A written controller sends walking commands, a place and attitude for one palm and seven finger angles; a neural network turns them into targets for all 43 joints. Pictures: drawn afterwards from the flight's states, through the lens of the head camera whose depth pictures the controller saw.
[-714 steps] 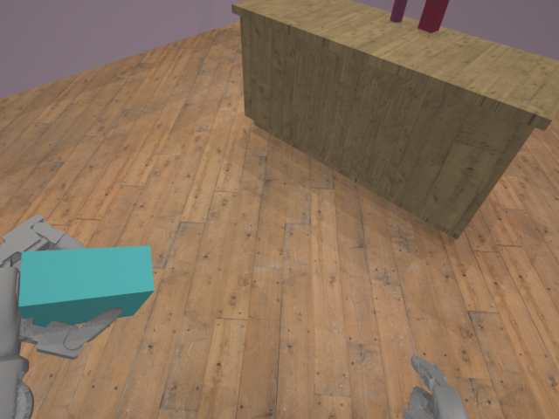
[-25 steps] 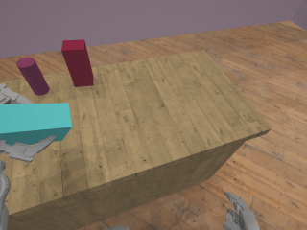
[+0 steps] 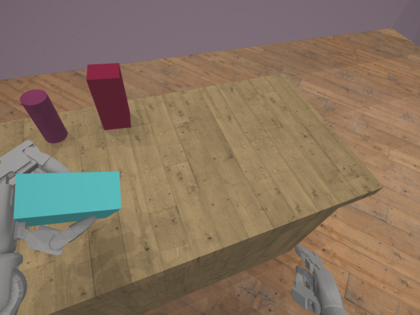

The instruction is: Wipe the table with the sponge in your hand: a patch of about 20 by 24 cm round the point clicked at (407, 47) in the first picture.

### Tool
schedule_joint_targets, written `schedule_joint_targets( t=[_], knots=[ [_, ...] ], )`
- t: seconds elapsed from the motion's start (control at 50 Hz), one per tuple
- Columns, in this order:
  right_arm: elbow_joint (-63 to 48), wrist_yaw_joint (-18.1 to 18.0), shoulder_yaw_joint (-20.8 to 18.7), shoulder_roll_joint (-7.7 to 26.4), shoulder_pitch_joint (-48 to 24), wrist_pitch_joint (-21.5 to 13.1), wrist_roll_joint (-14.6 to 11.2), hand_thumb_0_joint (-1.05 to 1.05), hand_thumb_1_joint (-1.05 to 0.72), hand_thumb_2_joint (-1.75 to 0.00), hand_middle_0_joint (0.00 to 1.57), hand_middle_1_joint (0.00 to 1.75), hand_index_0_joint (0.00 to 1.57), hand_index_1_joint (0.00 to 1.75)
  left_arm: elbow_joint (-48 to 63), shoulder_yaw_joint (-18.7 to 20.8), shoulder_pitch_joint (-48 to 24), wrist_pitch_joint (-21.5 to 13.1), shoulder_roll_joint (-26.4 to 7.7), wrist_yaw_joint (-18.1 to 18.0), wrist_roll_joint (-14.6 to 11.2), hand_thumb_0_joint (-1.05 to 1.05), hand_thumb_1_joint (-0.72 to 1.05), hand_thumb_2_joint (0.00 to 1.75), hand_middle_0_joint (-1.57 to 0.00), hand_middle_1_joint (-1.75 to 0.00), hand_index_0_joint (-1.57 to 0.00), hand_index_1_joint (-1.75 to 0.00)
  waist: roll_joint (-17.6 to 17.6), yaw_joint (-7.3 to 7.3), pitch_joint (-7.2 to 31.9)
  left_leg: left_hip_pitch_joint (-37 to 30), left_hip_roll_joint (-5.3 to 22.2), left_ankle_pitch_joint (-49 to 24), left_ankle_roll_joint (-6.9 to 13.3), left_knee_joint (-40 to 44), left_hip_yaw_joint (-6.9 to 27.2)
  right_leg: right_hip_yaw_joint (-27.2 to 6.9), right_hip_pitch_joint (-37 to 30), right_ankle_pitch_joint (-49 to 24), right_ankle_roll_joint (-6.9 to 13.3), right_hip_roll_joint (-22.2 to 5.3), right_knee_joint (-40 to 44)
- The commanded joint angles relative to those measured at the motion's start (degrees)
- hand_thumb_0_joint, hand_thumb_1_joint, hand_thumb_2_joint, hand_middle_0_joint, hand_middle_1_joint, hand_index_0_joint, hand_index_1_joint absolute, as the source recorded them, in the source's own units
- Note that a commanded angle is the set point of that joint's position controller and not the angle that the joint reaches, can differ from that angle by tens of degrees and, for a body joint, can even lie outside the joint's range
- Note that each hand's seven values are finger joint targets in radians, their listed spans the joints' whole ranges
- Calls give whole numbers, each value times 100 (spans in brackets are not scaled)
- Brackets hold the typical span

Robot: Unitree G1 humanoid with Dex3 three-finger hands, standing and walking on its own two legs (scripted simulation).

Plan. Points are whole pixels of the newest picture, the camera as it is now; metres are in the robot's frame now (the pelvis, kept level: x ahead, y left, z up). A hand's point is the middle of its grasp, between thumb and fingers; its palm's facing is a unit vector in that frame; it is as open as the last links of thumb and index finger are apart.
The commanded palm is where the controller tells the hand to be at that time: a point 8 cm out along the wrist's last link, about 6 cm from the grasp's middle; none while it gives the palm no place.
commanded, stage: come to a stop and stand still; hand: left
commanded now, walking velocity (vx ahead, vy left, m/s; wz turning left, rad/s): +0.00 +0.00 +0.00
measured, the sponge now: (83, 199) +0.24 +0.22 +0.14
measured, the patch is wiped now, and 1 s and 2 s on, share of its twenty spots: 0.00 0.00 0.00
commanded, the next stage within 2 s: look again from close up in 0.08 s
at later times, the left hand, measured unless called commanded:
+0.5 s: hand (53, 213) +0.20 +0.24 +0.15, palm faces +0.36 -0.85 -0.38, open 9.4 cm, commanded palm +0.14 +0.27 +0.18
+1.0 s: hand (84, 220) +0.20 +0.19 +0.16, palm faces +0.34 -0.86 -0.39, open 9.4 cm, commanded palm +0.14 +0.23 +0.18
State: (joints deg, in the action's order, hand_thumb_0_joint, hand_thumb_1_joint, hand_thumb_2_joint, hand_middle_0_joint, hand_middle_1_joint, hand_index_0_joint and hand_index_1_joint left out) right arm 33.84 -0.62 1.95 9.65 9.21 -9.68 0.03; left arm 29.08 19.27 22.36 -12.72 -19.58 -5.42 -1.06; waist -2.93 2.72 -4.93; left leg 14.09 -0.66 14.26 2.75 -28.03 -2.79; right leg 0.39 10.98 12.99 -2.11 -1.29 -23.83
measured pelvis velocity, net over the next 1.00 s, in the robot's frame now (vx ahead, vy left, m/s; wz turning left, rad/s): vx -0.02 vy -0.05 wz -0.01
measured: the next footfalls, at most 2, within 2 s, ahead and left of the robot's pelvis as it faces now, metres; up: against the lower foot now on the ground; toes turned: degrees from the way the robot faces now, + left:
none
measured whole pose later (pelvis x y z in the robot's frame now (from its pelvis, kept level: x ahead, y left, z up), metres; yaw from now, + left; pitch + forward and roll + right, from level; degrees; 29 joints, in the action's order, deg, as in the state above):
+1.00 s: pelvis -0.02 -0.05 +0.00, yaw +0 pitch +0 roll -1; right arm 32.1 -0.9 0.5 10.1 11.0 -7.1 -0.5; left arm 28.4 20.5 24.3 -10.6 -21.6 -4.1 -3.0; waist -1.1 1.5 -3.7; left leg 15.8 3.5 11.9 -1.1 -27.6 -1.2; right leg 1.8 12.8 10.8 1.8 2.9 -23.5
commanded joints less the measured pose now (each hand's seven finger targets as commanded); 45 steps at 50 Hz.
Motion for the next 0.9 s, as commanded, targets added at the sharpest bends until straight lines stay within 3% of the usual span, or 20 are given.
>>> schedule_joint_targets(
  t=[0.0, 0.02, 0.1, 0.12, 0.2, 0.22, 0.3, 0.32, 0.4, 0.42, 0.46, 0.5, 0.52, 0.58, 0.62, 0.7, 0.72, 0.8, 0.82, 0.88],
  knots=[
    [-897, -128, -378, 843, -278, -193, -65, 0, -90, -90, 20, 30, 20, 30, 1337, 1079, -314, -353, -1372, -186, -98, 0, 10, 130, -120, -160, -120, -160, 910, -154, 1440, -640, 622, -2303, -307, 451, 550, -137, -455, -1670, 316, -106, 43],
    [-928, -122, -348, 824, -238, -130, -37, 0, -90, -90, 20, 30, 20, 30, 1245, 866, -236, -369, -1115, -132, -151, 0, 10, 130, -120, -160, -120, -160, 869, -151, 1389, -548, 625, -2202, -281, 496, 538, -65, -471, -1609, 309, -106, 89],
    [-1011, -159, -357, 818, -289, -55, -79, 0, -90, -90, 20, 30, 20, 30, 1120, 1000, -26, -313, -1210, -130, -197, 0, 10, 130, -120, -160, -120, -160, 928, -167, 1293, -446, 624, -1824, -293, 622, 523, -110, -484, -1485, 296, -117, 185],
    [-1022, -155, -338, 827, -239, -25, -55, 0, -90, -90, 20, 30, 20, 30, 1004, 780, 29, -302, -1000, -86, -228, 0, 10, 130, -120, -160, -120, -160, 798, -167, 1244, -376, 626, -1629, -247, 643, 501, -78, -471, -1440, 277, -118, 258],
    [-1032, -188, -367, 863, -308, -30, -96, 0, -90, -90, 20, 30, 20, 30, 958, 745, -44, -227, -1032, -112, -206, 0, 10, 130, -120, -160, -120, -160, 735, -185, 1174, -364, 562, -1112, -219, 722, 483, -214, -404, -1376, 276, -153, 385],
    [-1017, -188, -356, 889, -264, -17, -64, 0, -90, -90, 20, 30, 20, 30, 885, 568, -61, -233, -879, -86, -215, 0, 10, 130, -120, -160, -120, -160, 664, -184, 1177, -313, 552, -991, -197, 737, 482, -182, -406, -1311, 270, -141, 427],
    [-1022, -242, -378, 900, -400, -63, -99, 0, -90, -90, 20, 30, 20, 30, 1239, 728, -431, -240, -1178, -165, -152, 0, 10, 130, -120, -160, -120, -160, 774, -178, 1218, -390, 522, -848, -188, 765, 516, -238, -404, -1221, 269, -156, 402],
    [-1003, -242, -360, 906, -335, -52, -61, 0, -90, -90, 20, 30, 20, 30, 1110, 598, -395, -257, -1018, -146, -175, 0, 10, 130, -120, -160, -120, -160, 671, -168, 1192, -295, 506, -727, -163, 785, 517, -177, -444, -1138, 263, -145, 448],
    [-989, -258, -403, 901, -383, -94, -103, 0, -90, -90, 20, 30, 20, 30, 1300, 882, -323, -268, -1305, -208, -153, 0, 10, 130, -120, -160, -120, -160, 713, -161, 1292, -391, 483, -729, -164, 707, 528, -291, -446, -1142, 298, -185, 435],
    [-981, -247, -372, 908, -325, -73, -64, 0, -90, -90, 20, 30, 20, 30, 1195, 689, -271, -291, -1098, -173, -181, 0, 10, 130, -120, -160, -120, -160, 696, -161, 1211, -289, 475, -634, -153, 757, 535, -220, -440, -1034, 289, -168, 473],
    [-985, -242, -413, 912, -294, -101, -84, 0, -90, -90, 20, 30, 20, 30, 1202, 769, -184, -300, -1170, -170, -180, 0, 10, 130, -120, -160, -120, -160, 820, -168, 1172, -239, 492, -499, -166, 772, 564, -279, -440, -955, 307, -181, 470],
    [-967, -237, -413, 917, -330, -98, -100, 0, -90, -90, 20, 30, 20, 30, 1117, 861, -54, -285, -1227, -188, -165, 0, 10, 130, -120, -160, -120, -160, 776, -172, 1112, -184, 491, -394, -170, 824, 576, -262, -404, -845, 304, -160, 482],
    [-946, -225, -388, 901, -258, -81, -78, 0, -90, -90, 20, 30, 20, 30, 968, 710, 2, -294, -1038, -143, -197, 0, 10, 130, -120, -160, -120, -160, 640, -175, 1088, -179, 530, -282, -170, 897, 582, -185, -342, -710, 284, -109, 506],
    [-982, -218, -433, 909, -226, -76, -97, 0, -90, -90, 20, 30, 20, 30, 883, 815, -47, -280, -1137, -107, -218, 0, 10, 130, -120, -160, -120, -160, 575, -186, 988, -94, 685, -68, -175, 1047, 691, -157, -272, -525, 238, -44, 443],
    [-950, -203, -417, 903, -255, -64, -99, 0, -90, -90, 20, 30, 20, 30, 825, 710, -112, -281, -1018, -63, -228, 0, 10, 130, -120, -160, -120, -160, 704, -197, 951, -30, 763, 99, -174, 1231, 750, -58, -219, -372, 209, 63, 361],
    [-1004, -170, -437, 871, -319, -98, -134, 0, -90, -90, 20, 30, 20, 30, 1025, 782, -348, -262, -1157, -56, -195, 0, 10, 130, -120, -160, -120, -160, 924, -200, 940, -84, 920, 107, -162, 1271, 810, -36, -147, -349, 204, 74, 180],
    [-990, -162, -422, 875, -280, -85, -104, 0, -90, -90, 20, 30, 20, 30, 912, 657, -327, -254, -1021, -21, -227, 0, 10, 130, -120, -160, -120, -160, 865, -189, 908, 85, 971, 324, -120, 1316, 824, -2, -195, -271, 185, 85, 159],
    [-1033, -124, -470, 865, -307, -106, -119, 0, -90, -90, 20, 30, 20, 30, 1260, 821, -455, -237, -1242, -45, -203, 0, 10, 130, -120, -160, -120, -160, 1008, -195, 1023, -117, 934, 95, -119, 1048, 718, -62, -118, -384, 222, 52, 217],
    [-1016, -111, -448, 856, -275, -92, -92, 0, -90, -90, 20, 30, 20, 30, 1163, 638, -411, -227, -1039, -11, -233, 0, 10, 130, -120, -160, -120, -160, 957, -192, 1013, -44, 921, 193, -98, 998, 684, -52, -112, -359, 217, 64, 270],
    [-1055, -100, -525, 875, -199, -88, -90, 0, -90, -90, 20, 30, 20, 30, 1316, 771, -371, -211, -1179, -4, -255, 0, 10, 130, -120, -160, -120, -160, 852, -195, 1144, -242, 854, -99, -129, 687, 613, -225, -21, -559, 283, 2, 351]
  ],
)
